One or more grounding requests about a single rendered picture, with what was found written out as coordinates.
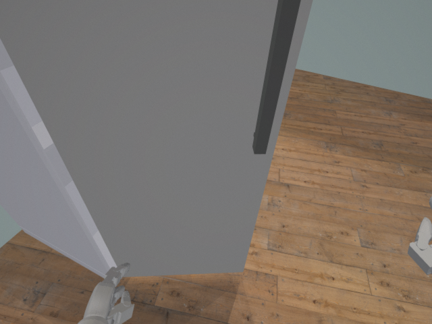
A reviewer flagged robot left hand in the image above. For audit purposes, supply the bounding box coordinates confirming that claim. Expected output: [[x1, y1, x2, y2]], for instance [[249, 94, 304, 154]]
[[83, 263, 134, 324]]

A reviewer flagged robot right hand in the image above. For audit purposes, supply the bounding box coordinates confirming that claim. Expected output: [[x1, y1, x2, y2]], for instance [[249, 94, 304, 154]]
[[408, 197, 432, 275]]

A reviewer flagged handle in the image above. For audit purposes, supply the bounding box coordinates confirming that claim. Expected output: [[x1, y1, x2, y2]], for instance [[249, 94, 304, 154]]
[[252, 0, 301, 154]]

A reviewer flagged fridge door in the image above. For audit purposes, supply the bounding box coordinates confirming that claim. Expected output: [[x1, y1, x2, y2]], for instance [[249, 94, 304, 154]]
[[0, 0, 313, 277]]

